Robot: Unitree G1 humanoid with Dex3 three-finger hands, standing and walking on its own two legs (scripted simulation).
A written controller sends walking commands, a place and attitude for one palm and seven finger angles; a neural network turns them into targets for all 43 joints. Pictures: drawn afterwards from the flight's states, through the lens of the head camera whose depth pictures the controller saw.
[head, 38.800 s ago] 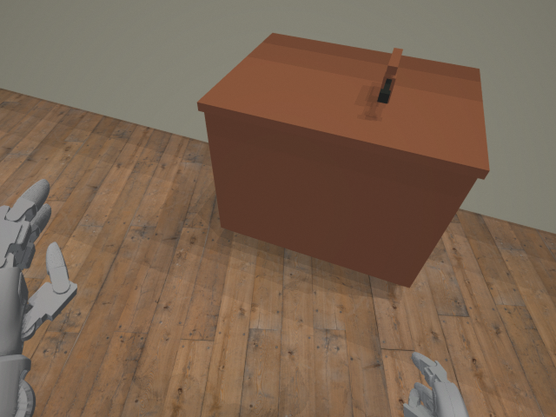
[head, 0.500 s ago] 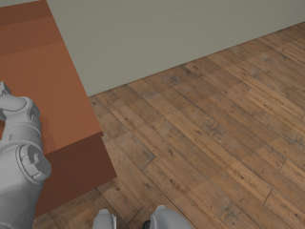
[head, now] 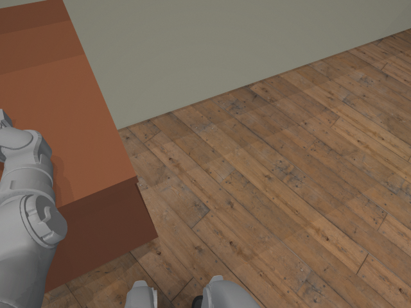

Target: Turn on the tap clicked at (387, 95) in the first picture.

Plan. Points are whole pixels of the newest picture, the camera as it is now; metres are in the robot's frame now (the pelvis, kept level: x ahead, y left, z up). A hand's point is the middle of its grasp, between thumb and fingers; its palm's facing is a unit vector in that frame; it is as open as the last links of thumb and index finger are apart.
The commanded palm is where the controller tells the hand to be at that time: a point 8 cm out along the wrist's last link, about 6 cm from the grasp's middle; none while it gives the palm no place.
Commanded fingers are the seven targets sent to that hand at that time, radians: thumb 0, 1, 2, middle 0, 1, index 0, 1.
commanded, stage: push the lever round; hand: left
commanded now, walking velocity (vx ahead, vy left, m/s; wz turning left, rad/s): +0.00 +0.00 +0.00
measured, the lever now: out of the picture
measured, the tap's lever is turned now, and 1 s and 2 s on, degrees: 73 73 73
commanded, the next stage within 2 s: none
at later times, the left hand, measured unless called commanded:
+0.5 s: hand (2, 114) +0.49 +0.32 +0.07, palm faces +0.90 -0.41 -0.14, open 8.7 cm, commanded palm +0.49 +0.33 +0.07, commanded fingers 0.00 0.90 0.90 -0.15 -0.15 -0.15 -0.15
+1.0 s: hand (1, 115) +0.49 +0.32 +0.07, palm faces +0.89 -0.43 -0.14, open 8.7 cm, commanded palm +0.49 +0.34 +0.07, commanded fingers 0.00 0.90 0.90 -0.15 -0.15 -0.15 -0.15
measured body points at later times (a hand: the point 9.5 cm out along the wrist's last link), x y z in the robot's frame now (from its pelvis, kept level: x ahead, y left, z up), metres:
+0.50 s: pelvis +0.01 -0.01 +0.00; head +0.12 +0.00 +0.44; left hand +0.44 +0.33 +0.08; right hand +0.01 -0.27 -0.12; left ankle +0.04 +0.19 -0.66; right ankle +0.01 -0.04 -0.66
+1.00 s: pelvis +0.00 +0.00 +0.00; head +0.11 +0.00 +0.43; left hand +0.44 +0.34 +0.08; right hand +0.00 -0.27 -0.13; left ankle +0.04 +0.19 -0.66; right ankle +0.01 -0.04 -0.66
